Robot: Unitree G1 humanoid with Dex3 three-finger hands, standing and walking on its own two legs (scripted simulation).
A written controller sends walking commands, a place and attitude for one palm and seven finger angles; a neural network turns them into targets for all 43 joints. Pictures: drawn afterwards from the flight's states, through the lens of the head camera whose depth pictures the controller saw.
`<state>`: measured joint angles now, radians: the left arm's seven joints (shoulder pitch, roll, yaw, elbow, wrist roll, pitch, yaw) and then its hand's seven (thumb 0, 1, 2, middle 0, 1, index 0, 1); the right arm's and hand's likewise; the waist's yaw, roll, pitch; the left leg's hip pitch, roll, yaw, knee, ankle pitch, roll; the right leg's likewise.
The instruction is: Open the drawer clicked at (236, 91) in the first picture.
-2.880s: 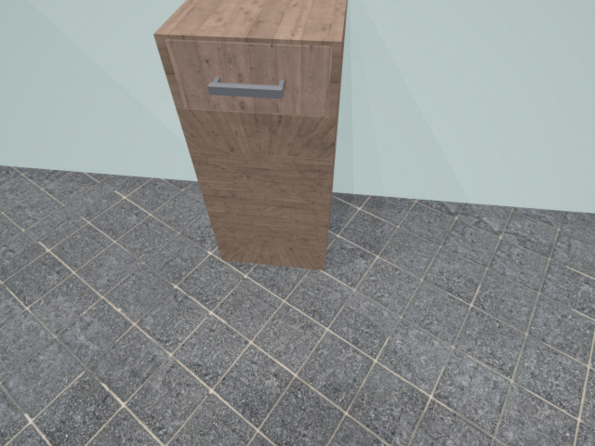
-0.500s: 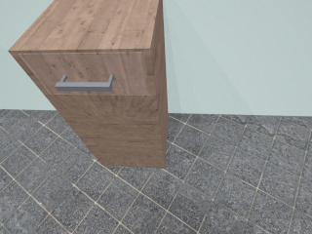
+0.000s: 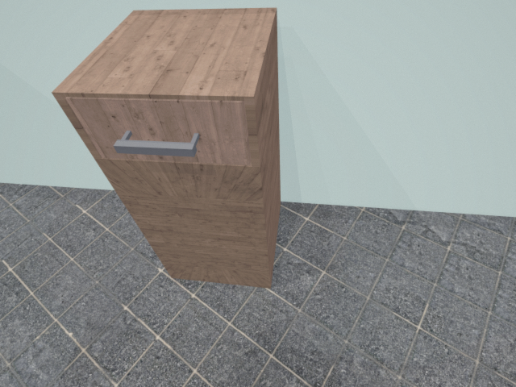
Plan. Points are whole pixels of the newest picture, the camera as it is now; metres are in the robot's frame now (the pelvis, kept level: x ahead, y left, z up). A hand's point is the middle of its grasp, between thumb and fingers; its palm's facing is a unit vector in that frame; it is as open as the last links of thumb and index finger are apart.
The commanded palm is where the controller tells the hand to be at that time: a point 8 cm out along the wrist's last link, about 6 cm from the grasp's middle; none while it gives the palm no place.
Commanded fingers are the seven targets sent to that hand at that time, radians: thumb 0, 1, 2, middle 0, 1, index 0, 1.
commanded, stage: come to a stop and stand still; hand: left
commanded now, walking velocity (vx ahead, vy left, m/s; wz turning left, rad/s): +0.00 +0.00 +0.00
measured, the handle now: (158, 142) +0.58 +0.29 +0.03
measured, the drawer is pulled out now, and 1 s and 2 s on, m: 0.00 0.00 0.00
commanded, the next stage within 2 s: look again from close up in 0.74 s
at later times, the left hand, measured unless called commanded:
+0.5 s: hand out of the picture +0.00 +0.25 -0.19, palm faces +0.02 -0.99 -0.17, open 7.3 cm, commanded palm none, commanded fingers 0.00 0.90 0.90 -0.20 -0.30 -0.20 -0.30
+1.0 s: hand out of the picture +0.01 +0.24 -0.19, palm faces -0.02 -0.98 -0.20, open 7.3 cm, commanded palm none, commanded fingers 0.00 0.90 0.90 -0.20 -0.30 -0.20 -0.30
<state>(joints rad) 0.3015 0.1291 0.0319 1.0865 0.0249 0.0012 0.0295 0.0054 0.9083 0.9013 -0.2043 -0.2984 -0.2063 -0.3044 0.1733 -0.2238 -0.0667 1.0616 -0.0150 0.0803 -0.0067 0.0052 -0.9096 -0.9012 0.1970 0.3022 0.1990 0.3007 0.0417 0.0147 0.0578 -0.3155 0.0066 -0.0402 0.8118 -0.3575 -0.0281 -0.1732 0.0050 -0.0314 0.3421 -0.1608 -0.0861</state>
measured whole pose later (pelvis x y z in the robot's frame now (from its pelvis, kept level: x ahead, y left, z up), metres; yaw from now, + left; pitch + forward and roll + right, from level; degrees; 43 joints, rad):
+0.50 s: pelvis -0.01 +0.07 -0.01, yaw -1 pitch -1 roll +0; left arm 0.23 0.17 0.02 1.15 0.01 0.00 0.02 0.01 0.92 0.90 -0.20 -0.30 -0.20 -0.30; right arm 0.33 -0.09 0.01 1.15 -0.02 -0.01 -0.05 0.01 -0.91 -0.90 0.20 0.30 0.20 0.30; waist 0.00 -0.02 0.04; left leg -0.12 -0.01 0.01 0.40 -0.27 0.02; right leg -0.21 -0.02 -0.01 0.40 -0.18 0.01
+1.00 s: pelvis +0.01 +0.08 -0.02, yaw -2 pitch -1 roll +0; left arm 0.29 0.13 -0.02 1.14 0.01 -0.02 0.04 0.01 0.91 0.90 -0.20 -0.30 -0.20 -0.30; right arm 0.30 -0.17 0.00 1.06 -0.01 -0.03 -0.03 0.01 -0.92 -0.90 0.20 0.30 0.20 0.30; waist 0.00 0.03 0.02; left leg -0.13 -0.01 0.03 0.50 -0.35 0.02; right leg -0.24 -0.02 0.01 0.52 -0.26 0.02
